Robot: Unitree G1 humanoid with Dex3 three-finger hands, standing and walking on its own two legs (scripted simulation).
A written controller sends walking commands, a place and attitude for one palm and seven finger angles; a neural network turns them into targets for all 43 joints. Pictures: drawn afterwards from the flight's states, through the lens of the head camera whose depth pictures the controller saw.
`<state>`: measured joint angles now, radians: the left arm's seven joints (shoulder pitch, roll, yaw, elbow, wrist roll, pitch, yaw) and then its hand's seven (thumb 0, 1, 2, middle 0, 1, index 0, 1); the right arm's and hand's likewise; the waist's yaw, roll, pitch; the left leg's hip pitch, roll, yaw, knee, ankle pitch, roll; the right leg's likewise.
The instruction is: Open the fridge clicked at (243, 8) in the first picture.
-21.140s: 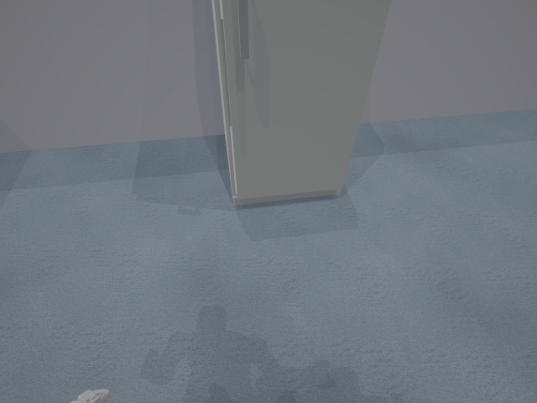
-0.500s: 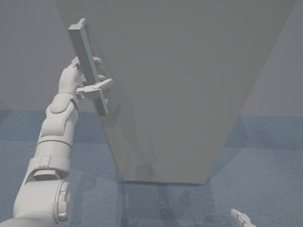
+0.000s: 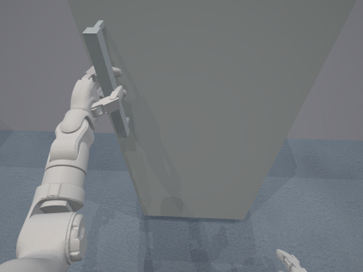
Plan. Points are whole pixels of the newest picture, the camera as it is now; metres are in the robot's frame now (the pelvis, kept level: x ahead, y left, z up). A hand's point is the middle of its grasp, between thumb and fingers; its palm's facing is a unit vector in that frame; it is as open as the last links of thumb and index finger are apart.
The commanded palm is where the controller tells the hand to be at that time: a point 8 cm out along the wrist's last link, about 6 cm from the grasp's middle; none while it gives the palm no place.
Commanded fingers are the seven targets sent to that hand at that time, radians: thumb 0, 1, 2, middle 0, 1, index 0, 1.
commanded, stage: grip the handle and tug to test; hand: left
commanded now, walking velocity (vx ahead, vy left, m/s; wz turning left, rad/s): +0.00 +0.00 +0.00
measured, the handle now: (113, 87) +0.48 +0.19 +0.17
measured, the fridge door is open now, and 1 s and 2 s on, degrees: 0 11 38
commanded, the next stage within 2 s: pull the door a little, standing still in 0.42 s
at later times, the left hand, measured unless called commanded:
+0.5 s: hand (116, 102) +0.41 +0.16 +0.18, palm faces +0.04 -1.00 -0.02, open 6.3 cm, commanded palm +0.37 +0.20 +0.18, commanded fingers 0.00 0.90 0.90 -0.45 -1.40 -0.45 -1.40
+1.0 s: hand (112, 129) +0.34 +0.15 +0.18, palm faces +0.01 -0.99 -0.10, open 6.8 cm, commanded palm +0.30 +0.21 +0.18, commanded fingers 0.00 0.90 0.90 -0.45 -1.40 -0.45 -1.40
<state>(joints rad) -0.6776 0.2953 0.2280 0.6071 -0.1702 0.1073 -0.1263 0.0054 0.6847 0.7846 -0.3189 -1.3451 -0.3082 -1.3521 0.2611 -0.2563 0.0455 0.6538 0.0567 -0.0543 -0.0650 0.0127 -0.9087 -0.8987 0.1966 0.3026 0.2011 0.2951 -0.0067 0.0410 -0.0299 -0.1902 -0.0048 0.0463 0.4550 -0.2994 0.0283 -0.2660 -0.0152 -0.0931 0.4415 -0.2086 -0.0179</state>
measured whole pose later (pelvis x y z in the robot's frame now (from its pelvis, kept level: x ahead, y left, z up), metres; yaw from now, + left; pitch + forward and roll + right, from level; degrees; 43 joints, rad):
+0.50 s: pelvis +0.01 +0.00 +0.00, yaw -1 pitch +2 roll -1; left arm -0.52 0.27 0.24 0.39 -0.18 0.17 -0.11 0.00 0.71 0.76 -0.28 -1.36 -0.25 -1.37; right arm 0.26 -0.26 0.03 0.63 0.06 -0.05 -0.04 0.01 -0.91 -0.90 0.20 0.30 0.20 0.30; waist 0.00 0.06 -0.05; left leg -0.15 0.00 0.07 0.43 -0.31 0.03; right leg -0.24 -0.01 -0.07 0.42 -0.22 -0.01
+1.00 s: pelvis +0.01 +0.00 +0.00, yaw -1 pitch -1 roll -1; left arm -0.16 0.25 0.18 -0.06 -0.18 0.22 -0.11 -0.01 0.63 0.72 -0.32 -1.36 -0.26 -1.34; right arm 0.19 -0.24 0.06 0.55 0.04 0.00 -0.05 0.01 -0.91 -0.90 0.20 0.30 0.20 0.30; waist 0.00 0.07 -0.05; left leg -0.10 0.01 0.05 0.43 -0.32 0.02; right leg -0.18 0.00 -0.08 0.42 -0.22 -0.02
